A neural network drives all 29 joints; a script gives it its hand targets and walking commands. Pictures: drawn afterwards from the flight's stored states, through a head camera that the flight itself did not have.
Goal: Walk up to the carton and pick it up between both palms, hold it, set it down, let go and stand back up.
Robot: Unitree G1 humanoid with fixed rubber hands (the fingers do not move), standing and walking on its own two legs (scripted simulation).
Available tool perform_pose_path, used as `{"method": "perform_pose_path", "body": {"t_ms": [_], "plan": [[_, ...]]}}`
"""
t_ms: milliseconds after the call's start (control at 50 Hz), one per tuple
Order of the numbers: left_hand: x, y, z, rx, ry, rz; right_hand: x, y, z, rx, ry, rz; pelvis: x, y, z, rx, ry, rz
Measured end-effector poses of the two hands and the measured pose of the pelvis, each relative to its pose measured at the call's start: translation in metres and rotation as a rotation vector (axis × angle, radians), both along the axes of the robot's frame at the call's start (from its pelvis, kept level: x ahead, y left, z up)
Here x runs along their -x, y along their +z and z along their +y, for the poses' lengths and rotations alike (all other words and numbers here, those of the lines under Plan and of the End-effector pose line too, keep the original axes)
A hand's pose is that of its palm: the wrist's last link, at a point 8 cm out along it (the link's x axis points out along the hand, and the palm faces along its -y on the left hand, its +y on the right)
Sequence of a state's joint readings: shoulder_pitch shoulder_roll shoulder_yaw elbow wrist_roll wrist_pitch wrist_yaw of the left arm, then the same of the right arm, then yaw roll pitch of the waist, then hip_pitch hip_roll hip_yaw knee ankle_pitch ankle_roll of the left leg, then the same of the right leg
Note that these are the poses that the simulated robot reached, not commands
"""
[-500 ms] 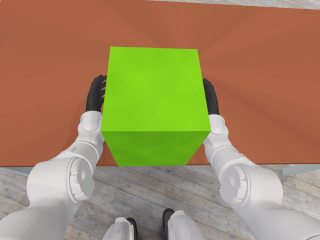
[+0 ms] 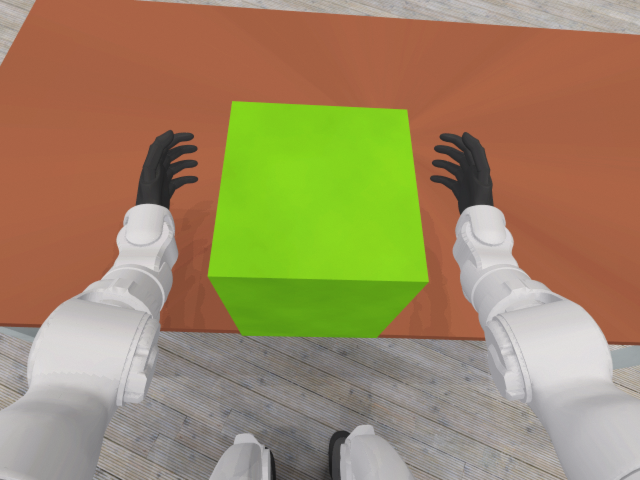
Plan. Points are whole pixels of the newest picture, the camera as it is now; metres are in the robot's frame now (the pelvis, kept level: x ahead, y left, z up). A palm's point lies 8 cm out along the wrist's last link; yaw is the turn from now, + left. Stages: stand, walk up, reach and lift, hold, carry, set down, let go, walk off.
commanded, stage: set down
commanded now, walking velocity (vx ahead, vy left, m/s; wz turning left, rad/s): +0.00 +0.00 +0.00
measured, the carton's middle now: (314, 236) +0.41 +0.00 -0.01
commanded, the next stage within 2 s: none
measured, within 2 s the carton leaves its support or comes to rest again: neither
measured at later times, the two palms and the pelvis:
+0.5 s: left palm (115, 134) +0.46 +0.20 +0.13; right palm (502, 137) +0.45 -0.19 +0.14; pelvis -0.01 -0.01 +0.03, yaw +1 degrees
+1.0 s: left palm (114, 190) +0.41 +0.20 +0.10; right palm (499, 192) +0.41 -0.19 +0.11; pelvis -0.01 -0.01 +0.05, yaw +1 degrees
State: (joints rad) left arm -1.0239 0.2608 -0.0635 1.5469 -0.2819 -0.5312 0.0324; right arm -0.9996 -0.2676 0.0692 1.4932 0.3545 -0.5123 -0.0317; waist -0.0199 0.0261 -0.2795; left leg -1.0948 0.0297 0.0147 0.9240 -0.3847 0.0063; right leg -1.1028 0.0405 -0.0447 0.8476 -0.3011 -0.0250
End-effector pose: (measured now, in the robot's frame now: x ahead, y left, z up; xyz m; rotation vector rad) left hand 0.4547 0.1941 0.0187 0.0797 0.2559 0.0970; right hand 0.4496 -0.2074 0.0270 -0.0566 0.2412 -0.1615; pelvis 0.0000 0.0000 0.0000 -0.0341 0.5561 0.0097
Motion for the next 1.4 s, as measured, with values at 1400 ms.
{"method": "perform_pose_path", "body": {"t_ms": [1400], "plan": [[0.107, 0.055, 0.02, 0.031, -0.008, -0.021, 0.106, 0.042, 0.021, -0.085, 0.005, -0.005, 0.0, 0.053, -0.006, -0.03, 0.018, -0.368]]}}
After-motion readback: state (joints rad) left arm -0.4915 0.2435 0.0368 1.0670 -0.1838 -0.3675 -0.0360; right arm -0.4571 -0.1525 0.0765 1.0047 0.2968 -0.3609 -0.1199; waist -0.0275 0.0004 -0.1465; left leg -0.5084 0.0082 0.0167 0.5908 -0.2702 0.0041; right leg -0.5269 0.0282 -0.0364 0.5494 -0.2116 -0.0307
